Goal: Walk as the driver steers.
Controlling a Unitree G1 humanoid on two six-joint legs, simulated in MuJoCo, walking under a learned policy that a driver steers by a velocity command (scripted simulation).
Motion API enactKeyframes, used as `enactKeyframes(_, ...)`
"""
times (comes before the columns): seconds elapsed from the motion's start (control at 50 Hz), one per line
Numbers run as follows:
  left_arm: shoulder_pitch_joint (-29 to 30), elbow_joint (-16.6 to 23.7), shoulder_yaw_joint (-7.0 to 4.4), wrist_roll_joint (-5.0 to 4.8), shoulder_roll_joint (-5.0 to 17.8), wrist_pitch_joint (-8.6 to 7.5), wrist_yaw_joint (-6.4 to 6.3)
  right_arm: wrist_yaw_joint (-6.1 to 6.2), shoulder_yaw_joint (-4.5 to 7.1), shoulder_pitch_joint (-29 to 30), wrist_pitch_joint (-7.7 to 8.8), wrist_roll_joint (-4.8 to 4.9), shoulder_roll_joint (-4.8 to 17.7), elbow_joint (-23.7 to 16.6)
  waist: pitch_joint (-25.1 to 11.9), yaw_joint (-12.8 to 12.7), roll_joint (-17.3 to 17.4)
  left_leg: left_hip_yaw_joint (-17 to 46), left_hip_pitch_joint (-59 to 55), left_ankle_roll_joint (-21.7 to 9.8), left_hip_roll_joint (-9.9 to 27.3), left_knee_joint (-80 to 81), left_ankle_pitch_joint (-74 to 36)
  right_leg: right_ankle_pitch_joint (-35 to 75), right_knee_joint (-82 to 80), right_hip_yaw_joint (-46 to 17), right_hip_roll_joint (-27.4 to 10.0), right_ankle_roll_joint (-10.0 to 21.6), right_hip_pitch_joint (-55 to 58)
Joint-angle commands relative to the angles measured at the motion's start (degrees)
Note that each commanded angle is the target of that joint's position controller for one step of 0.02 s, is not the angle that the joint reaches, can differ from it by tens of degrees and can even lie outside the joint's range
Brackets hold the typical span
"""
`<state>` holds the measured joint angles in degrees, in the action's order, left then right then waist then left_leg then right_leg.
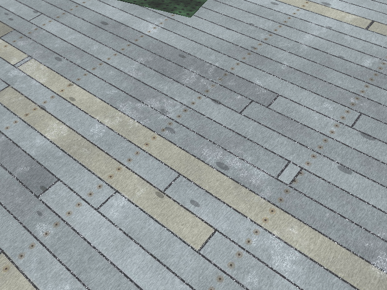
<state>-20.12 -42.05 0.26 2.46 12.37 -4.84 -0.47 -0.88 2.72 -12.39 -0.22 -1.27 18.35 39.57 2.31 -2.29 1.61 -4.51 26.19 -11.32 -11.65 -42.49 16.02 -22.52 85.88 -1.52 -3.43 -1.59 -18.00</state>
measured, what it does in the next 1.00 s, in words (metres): walks ahead, turning right: right foot, then left foot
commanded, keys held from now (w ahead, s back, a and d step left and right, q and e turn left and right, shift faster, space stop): w+q+shift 0.02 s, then w+shift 0.16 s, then w+e+shift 0.82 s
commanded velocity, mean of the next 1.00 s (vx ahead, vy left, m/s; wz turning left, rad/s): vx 1.00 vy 0.00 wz -0.34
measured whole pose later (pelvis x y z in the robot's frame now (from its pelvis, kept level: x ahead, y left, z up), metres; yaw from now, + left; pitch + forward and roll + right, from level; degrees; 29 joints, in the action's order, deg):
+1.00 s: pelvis +0.93 -0.14 +0.03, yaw -24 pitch +2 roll +3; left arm -3.1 -35.4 -3.7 2.0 21.3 0.6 4.5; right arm 0.6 3.9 -27.4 5.9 -1.5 20.0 48.4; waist -0.6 3.8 -3.0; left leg -11.8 -2.2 2.2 0.7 -17.1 20.5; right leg -8.2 63.7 1.9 -4.2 4.9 -45.4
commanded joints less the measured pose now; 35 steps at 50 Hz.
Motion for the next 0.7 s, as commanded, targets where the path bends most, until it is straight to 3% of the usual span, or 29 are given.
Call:
enactKeyframes(0.02,2.9,9.1,-2.01,1.63,11.2,-0.66,-0.35,1.7,3.31,-6.3,1.93,0.44,9.3,-2.2,1.2,0.5,-7.9,37.7,-15.4,-11.6,19.0,27.7,-7.3,-1.7,-5.2,-3.5,-3.4,-1.2,-25.2)
enactKeyframes(0.04,0.7,8.9,-1.89,1.79,10.5,1.11,-0.4,1.7,2.58,-4.8,2.68,0.13,8.0,-1.9,0.8,-2.3,-6.3,34.9,-9.6,-11.8,18.8,29.0,-4.9,-4.9,-9.3,-3.6,-4.3,-2.3,-22.0)
enactKeyframes(0.06,2.6,9.5,-1.67,1.98,9.9,2.01,-0.37,1.5,2.21,-3.7,3.69,0.3,7.1,-1.8,1.9,-2.7,-6.6,32.1,-3.2,-10.8,16.9,30.7,-3.8,-4.2,-15.5,-3.1,-5.6,-2.9,-18.9)
enactKeyframes(0.1,8.7,11.8,-0.71,1.14,7.4,1.79,0.57,1.05,2.09,-2.9,4.98,0.48,6.5,-0.9,4.3,-1.9,-4.9,24.6,4.4,-8.0,12.6,32.3,-8.8,7.9,-29.1,-0.5,-6.6,-2.4,-12.2)
enactKeyframes(0.12,10.8,12.6,-0.06,0.21,5.7,1.56,1.23,0.84,2.3,-2.3,5.45,0.87,6.8,-0.6,3.5,-1.3,-2.6,21.9,7.5,-6.1,11.0,33.4,-6.8,17.5,-36.7,-0.5,-6.6,-1.5,-5.5)
enactKeyframes(0.14,12.4,12.0,0.0,-0.41,5.3,1.42,1.78,0.43,2.34,-3.5,5.87,1.36,6.5,-0.1,2.5,0.4,-2.4,21.0,7.4,-4.9,10.4,34.6,-6.5,25.9,-40.7,0.2,-5.6,-0.9,-0.9)
enactKeyframes(0.16,12.9,10.8,-0.19,-0.78,5.5,1.53,2.12,-0.06,2.55,-4.7,5.98,1.39,7.2,0.5,1.2,1.6,-2.9,20.0,2.3,-4.4,10.4,36.0,-8.2,30.2,-43.5,1.5,-3.9,-0.4,-0.8)
enactKeyframes(0.18,14.1,11.1,-0.37,-1.16,6.3,1.38,2.23,-0.31,2.77,-7.0,6.18,1.57,7.5,1.0,2.0,3.0,-0.3,21.3,-2.5,-3.8,12.6,34.3,-12.6,31.7,-46.8,1.1,-4.3,0.6,-2.0)
enactKeyframes(0.2,15.9,11.2,-0.77,-1.39,7.5,1.36,2.18,-0.39,2.91,-9.0,6.21,1.51,8.0,1.8,2.2,4.5,-0.2,20.7,-9.8,-3.0,14.1,33.6,-16.9,30.8,-50.1,2.1,-3.7,1.6,-4.9)
enactKeyframes(0.24,17.8,10.9,-1.78,-0.97,9.3,1.29,1.85,-0.17,3.19,-11.9,5.98,0.75,9.9,3.1,1.0,6.0,-0.5,19.1,-22.0,-1.0,16.6,29.3,-31.8,24.2,-53.6,4.9,-0.7,4.0,-7.0)
enactKeyframes(0.26,13.6,9.8,-2.66,-0.82,10.5,1.22,1.62,0.13,3.38,-11.9,5.91,0.21,11.3,3.6,-2.0,3.7,0.6,17.4,-27.1,0.5,17.5,23.6,-44.4,19.2,-53.7,6.0,1.8,5.4,-4.2)
enactKeyframes(0.28,5.0,7.2,-3.84,-1.04,12.0,1.22,1.04,0.33,3.49,-11.6,5.45,-0.75,12.1,4.1,-6.9,-0.7,0.7,14.8,-29.3,1.8,17.1,12.5,-55.1,13.2,-53.6,8.3,5.2,6.6,3.2)
enactKeyframes(0.3,-8.4,3.6,-5.08,-0.94,14.3,1.4,0.23,0.68,3.18,-9.0,5.01,-1.73,11.1,3.7,-12.3,-7.9,0.5,12.2,-22.1,3.1,15.5,-4.7,-54.0,9.0,-51.5,7.5,4.6,8.0,17.2)
enactKeyframes(0.32,-16.5,2.1,-7.14,0.61,21.3,1.29,-0.27,0.68,1.42,-12.0,5.35,0.35,4.9,0.9,-20.3,-8.8,-12.8,7.0,-3.4,6.4,9.3,-32.6,-34.3,-8.9,-53.6,-15.5,-8.4,14.6,34.1)
enactKeyframes(0.34,-14.9,0.6,-7.28,-0.47,21.4,1.74,1.04,-0.01,0.15,-13.0,6.49,0.12,1.6,-0.8,-22.0,-4.6,-26.1,8.6,11.1,7.4,1.9,-41.5,8.1,-15.4,-70.4,-47.8,-13.9,18.0,38.0)
enactKeyframes(0.36,-6.5,2.2,-6.65,-0.64,17.1,1.84,1.67,0.44,-0.17,-7.7,6.55,-0.76,3.2,-2.1,-12.1,-2.3,-15.6,10.3,20.4,6.4,7.6,-44.2,4.8,-17.6,-71.5,-46.1,-14.1,18.7,33.7)
enactKeyframes(0.38,-4.0,2.7,-6.32,-1.24,14.5,1.7,1.91,0.27,-0.5,-2.6,6.85,-1.37,4.4,-2.7,-8.7,-2.6,-5.5,10.5,19.5,6.6,11.3,-40.3,0.2,-12.1,-70.5,-38.2,-13.0,18.1,26.8)
enactKeyframes(0.4,-5.8,1.2,-5.87,-1.41,13.0,1.69,2.01,0.04,-0.68,1.7,6.98,-2.16,4.3,-4.1,-5.4,-2.7,-0.9,9.9,16.8,6.9,13.1,-34.6,-0.3,-4.6,-70.5,-31.9,-9.9,16.6,19.8)
enactKeyframes(0.42,-5.5,-0.1,-5.45,-1.42,12.0,1.69,1.65,-0.31,-1.27,2.2,6.46,-2.81,3.0,-6.1,-3.7,0.1,-3.0,10.0,15.6,8.1,13.9,-30.9,1.2,-5.8,-72.0,-30.7,-8.4,17.2,14.2)
enactKeyframes(0.46,-5.1,-1.2,-5.05,-1.5,11.2,1.06,1.37,-0.82,-1.93,2.6,4.81,-3.29,2.3,-6.6,-0.4,2.3,-4.5,9.3,13.3,9.9,15.4,-24.3,3.2,-4.4,-74.8,-26.5,-4.8,16.9,6.9)
enactKeyframes(0.48,-5.3,-1.4,-5.14,-1.64,11.5,0.83,1.35,-0.89,-2.25,3.5,4.34,-3.0,2.2,-7.3,1.4,2.8,-4.8,8.5,13.5,10.9,15.9,-20.4,2.9,-1.6,-76.2,-24.8,-4.1,17.6,4.4)
enactKeyframes(0.5,-6.9,-1.7,-4.98,-2.06,10.7,0.51,1.51,-0.88,-2.43,7.4,4.31,-2.75,2.6,-8.3,3.6,1.6,-2.8,7.1,12.7,11.6,16.1,-15.9,0.4,4.2,-77.1,-21.3,-2.1,17.3,1.9)
enactKeyframes(0.52,-5.1,-1.2,-5.59,-1.85,12.4,0.64,1.32,-1.25,-3.13,9.6,4.46,-1.95,1.7,-10.1,3.1,2.1,-5.2,6.2,10.5,12.5,15.6,-9.6,-4.1,4.1,-79.1,-21.6,-1.8,17.7,-0.7)
enactKeyframes(0.54,-3.8,-0.6,-6.09,-2.05,13.1,0.56,1.32,-1.53,-3.55,12.1,4.65,-1.61,1.6,-10.6,3.8,1.8,-5.4,5.9,7.0,13.2,15.5,-3.9,-9.3,6.4,-80.1,-20.3,-0.5,17.0,-3.2)
enactKeyframes(0.6,-5.0,-0.9,-6.89,-3.11,14.5,0.08,1.85,-1.63,-3.74,16.3,4.98,-0.46,1.6,-11.1,2.2,-0.5,-3.8,4.3,-3.0,13.5,12.8,6.6,-19.1,18.3,-79.9,-19.1,-0.3,14.8,-2.8)
enactKeyframes(0.64,-6.6,-1.7,-7.15,-3.34,14.7,0.14,1.75,-0.85,-3.33,16.9,5.14,-0.42,2.6,-11.2,1.0,-1.3,-4.1,5.0,-4.1,12.8,12.3,9.9,-19.6,26.7,-76.0,-20.1,-1.0,13.6,3.6)
enactKeyframes(0.68,-7.0,-2.2,-7.46,-3.07,15.9,0.47,1.24,0.06,-2.27,12.1,5.5,-0.63,4.4,-9.8,-3.1,0.9,-3.8,4.9,-11.0,11.5,10.2,13.2,-12.7,39.9,-66.5,-19.8,-1.0,11.5,8.8)
enactKeyframes(0.7,-6.3,-2.2,-7.65,-2.96,17.0,0.51,1.33,0.85,-1.26,4.5,5.79,-0.8,6.0,-7.6,-8.3,4.8,-2.2,4.2,-20.6,10.6,9.5,13.7,-9.2,45.7,-55.7,-17.6,1.3,10.1,8.3)
Keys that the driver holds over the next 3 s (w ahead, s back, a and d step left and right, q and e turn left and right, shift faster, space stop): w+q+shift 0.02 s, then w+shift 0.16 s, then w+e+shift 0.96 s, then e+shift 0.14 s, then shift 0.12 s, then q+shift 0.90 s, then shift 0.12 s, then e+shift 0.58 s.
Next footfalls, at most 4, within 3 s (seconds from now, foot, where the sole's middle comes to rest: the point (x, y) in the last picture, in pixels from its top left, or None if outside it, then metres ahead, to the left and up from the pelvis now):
0.30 right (280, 280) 0.51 -0.19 -0.73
0.72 left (218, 182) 0.89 0.01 -0.73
1.16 right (298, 122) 1.21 -0.34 -0.73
1.54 left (314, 74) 1.54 -0.47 -0.73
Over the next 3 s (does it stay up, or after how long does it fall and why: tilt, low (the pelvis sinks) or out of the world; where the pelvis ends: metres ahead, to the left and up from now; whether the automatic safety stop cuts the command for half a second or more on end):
stays up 1.41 -0.48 0.03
